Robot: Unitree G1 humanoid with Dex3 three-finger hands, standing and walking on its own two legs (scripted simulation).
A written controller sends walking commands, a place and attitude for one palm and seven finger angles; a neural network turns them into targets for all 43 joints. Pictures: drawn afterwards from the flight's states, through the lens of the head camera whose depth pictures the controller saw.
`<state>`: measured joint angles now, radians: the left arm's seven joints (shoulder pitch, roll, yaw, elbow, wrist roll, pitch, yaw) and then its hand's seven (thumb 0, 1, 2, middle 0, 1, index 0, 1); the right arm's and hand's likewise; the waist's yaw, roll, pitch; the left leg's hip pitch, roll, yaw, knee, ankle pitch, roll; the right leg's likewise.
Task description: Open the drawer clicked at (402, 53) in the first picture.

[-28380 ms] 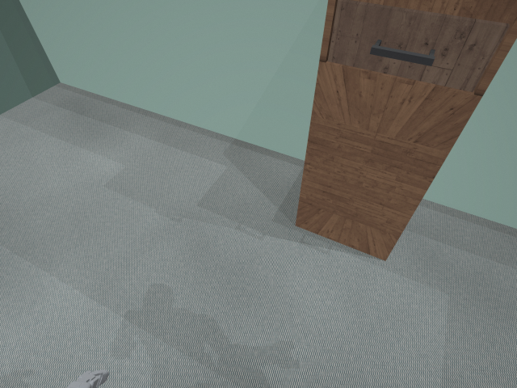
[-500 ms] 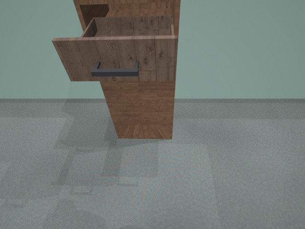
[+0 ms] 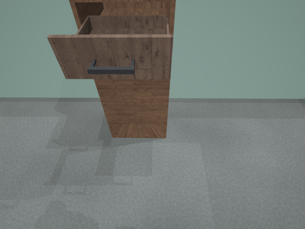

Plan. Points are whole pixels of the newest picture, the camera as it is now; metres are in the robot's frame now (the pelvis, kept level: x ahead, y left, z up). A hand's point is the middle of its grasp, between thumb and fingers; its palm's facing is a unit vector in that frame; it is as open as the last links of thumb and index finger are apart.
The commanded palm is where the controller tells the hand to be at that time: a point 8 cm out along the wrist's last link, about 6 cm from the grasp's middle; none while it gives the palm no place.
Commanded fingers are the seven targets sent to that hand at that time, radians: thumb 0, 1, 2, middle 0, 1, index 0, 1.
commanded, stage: look to check the result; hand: left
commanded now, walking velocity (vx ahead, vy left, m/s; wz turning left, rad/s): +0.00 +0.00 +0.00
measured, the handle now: (112, 66) +0.57 +0.15 +0.13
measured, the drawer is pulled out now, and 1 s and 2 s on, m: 0.30 0.30 0.30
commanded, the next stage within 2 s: stand and wait in 0.44 s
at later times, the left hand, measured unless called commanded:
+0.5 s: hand out of the picture +0.01 +0.16 -0.17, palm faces +0.03 -0.98 -0.20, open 7.3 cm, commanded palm none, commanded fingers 0.00 0.90 0.90 -0.20 -0.30 -0.20 -0.30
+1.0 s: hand out of the picture +0.04 +0.16 -0.17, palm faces +0.02 -0.98 -0.21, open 7.3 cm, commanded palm none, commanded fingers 0.00 0.90 0.90 -0.20 -0.30 -0.20 -0.30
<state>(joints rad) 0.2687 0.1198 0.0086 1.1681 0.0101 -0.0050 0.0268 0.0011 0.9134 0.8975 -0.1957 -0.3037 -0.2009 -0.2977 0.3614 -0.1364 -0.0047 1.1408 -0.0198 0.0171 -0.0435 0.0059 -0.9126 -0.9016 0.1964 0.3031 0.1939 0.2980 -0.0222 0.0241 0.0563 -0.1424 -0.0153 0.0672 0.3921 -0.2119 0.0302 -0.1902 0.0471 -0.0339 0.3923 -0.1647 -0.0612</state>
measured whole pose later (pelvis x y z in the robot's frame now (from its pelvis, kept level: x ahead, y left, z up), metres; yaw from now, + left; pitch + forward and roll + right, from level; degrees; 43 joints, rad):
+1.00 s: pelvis +0.03 -0.01 +0.00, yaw +0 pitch -1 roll +0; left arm 0.24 0.14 0.01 1.15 0.01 -0.02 0.04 0.00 0.92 0.90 -0.20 -0.30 -0.20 -0.30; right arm 0.28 -0.14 0.00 1.14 -0.02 0.01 -0.05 0.00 -0.91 -0.90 0.20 0.30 0.19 0.30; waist -0.02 0.02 0.07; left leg -0.10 0.00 0.05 0.37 -0.24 0.01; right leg -0.15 0.07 -0.04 0.37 -0.20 -0.08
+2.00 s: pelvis +0.03 -0.01 +0.00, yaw +0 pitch -1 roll +0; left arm 0.24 0.15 0.01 1.15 0.01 -0.01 0.03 0.00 0.92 0.90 -0.20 -0.30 -0.20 -0.30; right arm 0.28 -0.14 0.00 1.14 -0.02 0.01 -0.05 0.00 -0.91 -0.90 0.20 0.30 0.20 0.30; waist -0.02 0.02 0.07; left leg -0.10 0.00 0.05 0.37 -0.25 0.01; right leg -0.14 0.07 -0.04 0.36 -0.20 -0.07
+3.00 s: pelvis +0.03 +0.00 +0.00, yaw +0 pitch -1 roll +0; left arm 0.23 0.15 0.01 1.15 0.01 -0.01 0.03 0.00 0.92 0.90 -0.20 -0.30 -0.20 -0.30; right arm 0.26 -0.14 -0.01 1.14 -0.02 0.01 -0.05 0.00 -0.91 -0.90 0.20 0.30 0.20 0.30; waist -0.02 0.01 0.08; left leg -0.10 -0.01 0.06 0.37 -0.25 0.02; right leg -0.15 0.06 -0.04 0.37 -0.20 -0.07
